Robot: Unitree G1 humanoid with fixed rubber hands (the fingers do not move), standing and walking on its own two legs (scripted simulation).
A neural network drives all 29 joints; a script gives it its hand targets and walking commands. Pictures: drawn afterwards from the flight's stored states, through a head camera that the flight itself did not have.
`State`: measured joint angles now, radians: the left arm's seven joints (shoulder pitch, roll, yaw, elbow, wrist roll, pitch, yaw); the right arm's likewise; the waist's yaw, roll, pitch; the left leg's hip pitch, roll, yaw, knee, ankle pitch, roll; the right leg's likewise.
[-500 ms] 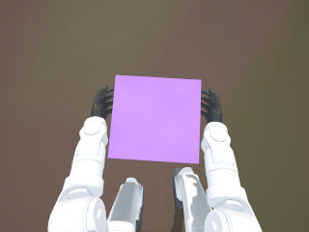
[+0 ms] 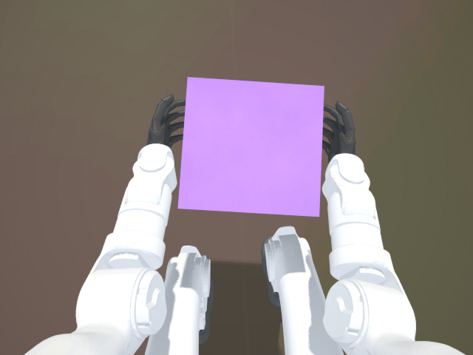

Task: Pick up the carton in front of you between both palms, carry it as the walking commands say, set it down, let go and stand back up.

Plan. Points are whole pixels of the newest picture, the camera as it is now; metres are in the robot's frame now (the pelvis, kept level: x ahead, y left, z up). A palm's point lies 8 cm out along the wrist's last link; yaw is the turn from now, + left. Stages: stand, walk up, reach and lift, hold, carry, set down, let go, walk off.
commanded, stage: set down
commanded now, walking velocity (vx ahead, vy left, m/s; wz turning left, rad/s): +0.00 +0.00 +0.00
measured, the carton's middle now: (248, 158) +0.43 -0.06 -0.18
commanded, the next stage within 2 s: none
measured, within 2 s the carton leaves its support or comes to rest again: rests again in 1.78 s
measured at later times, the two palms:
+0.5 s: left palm (184, 144) +0.50 +0.07 -0.25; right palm (318, 160) +0.43 -0.22 -0.25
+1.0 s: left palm (192, 151) +0.50 +0.06 -0.33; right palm (316, 156) +0.45 -0.23 -0.30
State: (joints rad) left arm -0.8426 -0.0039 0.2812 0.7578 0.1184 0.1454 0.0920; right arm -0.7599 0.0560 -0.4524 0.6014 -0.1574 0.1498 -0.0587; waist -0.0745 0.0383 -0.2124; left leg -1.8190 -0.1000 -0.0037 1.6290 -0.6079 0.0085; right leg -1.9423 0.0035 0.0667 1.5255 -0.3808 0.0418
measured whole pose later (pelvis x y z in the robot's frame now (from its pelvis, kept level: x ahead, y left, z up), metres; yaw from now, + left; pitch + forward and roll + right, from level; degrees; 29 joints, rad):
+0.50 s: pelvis -0.03 -0.01 -0.11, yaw +1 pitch +46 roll +2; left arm -1.23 0.16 0.21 0.97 0.04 0.15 0.09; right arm -1.05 -0.03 -0.46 0.70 -0.09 0.17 -0.13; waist -0.10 0.05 0.03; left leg -2.16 -0.11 -0.01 2.01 -0.66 -0.02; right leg -2.29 0.01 0.05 1.88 -0.39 0.03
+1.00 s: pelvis -0.03 +0.01 -0.16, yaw +0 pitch +44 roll -1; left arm -1.33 0.19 0.10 1.07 0.03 0.17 0.16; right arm -1.23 -0.16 -0.45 0.95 0.00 0.14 -0.07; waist -0.16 0.00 0.10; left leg -2.28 -0.13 0.01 2.18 -0.67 0.01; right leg -2.40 0.01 0.06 2.01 -0.39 0.07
